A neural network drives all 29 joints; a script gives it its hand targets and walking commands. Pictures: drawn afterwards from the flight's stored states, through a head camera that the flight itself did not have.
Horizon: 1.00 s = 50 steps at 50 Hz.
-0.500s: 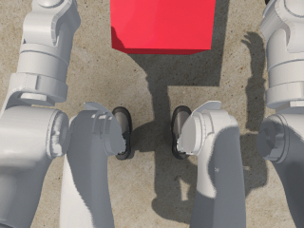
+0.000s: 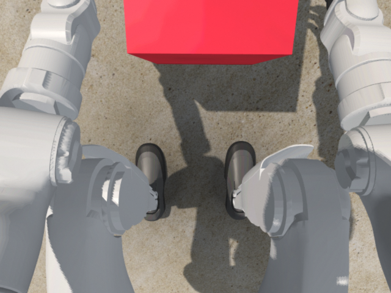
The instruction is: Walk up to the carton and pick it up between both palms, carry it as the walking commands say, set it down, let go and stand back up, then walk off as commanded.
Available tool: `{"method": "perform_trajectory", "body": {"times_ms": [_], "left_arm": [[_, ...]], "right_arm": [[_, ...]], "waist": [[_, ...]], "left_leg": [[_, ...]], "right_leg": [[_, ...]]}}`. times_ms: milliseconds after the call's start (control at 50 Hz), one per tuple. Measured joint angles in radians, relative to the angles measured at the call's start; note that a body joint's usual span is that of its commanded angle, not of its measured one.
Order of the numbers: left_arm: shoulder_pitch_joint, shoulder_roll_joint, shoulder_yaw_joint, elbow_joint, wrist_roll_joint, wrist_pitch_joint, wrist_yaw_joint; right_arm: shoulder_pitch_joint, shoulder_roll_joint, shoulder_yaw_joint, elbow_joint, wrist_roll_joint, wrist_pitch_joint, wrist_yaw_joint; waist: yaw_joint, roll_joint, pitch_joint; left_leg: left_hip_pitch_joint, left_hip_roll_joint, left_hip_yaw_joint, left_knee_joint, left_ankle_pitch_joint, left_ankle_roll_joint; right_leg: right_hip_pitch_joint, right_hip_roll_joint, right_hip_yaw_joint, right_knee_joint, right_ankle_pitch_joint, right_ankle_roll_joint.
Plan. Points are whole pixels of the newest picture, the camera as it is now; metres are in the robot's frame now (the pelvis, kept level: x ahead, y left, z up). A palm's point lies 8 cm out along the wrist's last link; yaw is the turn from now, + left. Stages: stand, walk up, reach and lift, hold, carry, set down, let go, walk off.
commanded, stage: reach and lift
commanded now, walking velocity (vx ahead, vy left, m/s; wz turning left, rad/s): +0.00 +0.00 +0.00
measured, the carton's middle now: out of the picture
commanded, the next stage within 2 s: none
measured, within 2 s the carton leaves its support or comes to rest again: leaves its support in 1.54 s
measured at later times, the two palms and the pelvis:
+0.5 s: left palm out of the picture +0.56 +0.13 -0.17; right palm out of the picture +0.54 -0.21 -0.18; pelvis +0.00 +0.00 +0.00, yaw +0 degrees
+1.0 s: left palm out of the picture +0.56 +0.12 -0.18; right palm out of the picture +0.55 -0.18 -0.18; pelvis +0.00 +0.00 +0.00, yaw +0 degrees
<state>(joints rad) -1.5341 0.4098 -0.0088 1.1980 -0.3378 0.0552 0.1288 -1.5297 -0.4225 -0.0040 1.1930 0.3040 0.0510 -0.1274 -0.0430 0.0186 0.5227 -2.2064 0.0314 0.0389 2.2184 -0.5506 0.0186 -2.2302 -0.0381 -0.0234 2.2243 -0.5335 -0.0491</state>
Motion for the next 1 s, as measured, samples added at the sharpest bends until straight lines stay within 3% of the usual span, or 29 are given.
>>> {"method": "perform_trajectory", "body": {"times_ms": [120, 260, 700, 1000], "left_arm": [[-0.009, 0.003, -0.032, -0.029, -0.021, -0.022, 0.015], [0.011, -0.017, -0.021, -0.021, -0.009, -0.022, 0.015], [-0.038, -0.066, -0.031, 0.026, -0.006, -0.042, 0.03], [-0.042, -0.075, -0.076, 0.033, -0.025, -0.063, 0.042]], "right_arm": [[0.023, -0.019, 0.013, -0.029, 0.043, -0.023, 0.007], [0.053, -0.016, 0.008, -0.05, 0.041, -0.027, 0.014], [-0.055, 0.062, 0.052, 0.043, 0.022, -0.034, -0.007], [-0.062, 0.077, 0.02, 0.082, 0.011, -0.069, -0.021]], "waist": [[-0.002, -0.001, 0.001], [-0.001, 0.008, -0.001], [0.003, -0.003, -0.001], [0.002, -0.001, -0.002]], "left_leg": [[-0.009, 0.001, 0.004, 0.028, -0.022, 0.01], [0.019, -0.003, 0.003, 0.027, -0.039, 0.012], [0.003, -0.003, -0.004, -0.006, 0.005, -0.004], [0.002, -0.024, -0.013, -0.009, 0.004, -0.005]], "right_leg": [[-0.006, 0.002, 0.004, 0.025, -0.021, 0.01], [0.026, 0.001, 0.005, 0.022, -0.041, 0.015], [0.001, 0.004, 0.0, -0.006, 0.006, 0.0], [0.017, -0.003, -0.004, -0.01, -0.008, 0.006]]}}
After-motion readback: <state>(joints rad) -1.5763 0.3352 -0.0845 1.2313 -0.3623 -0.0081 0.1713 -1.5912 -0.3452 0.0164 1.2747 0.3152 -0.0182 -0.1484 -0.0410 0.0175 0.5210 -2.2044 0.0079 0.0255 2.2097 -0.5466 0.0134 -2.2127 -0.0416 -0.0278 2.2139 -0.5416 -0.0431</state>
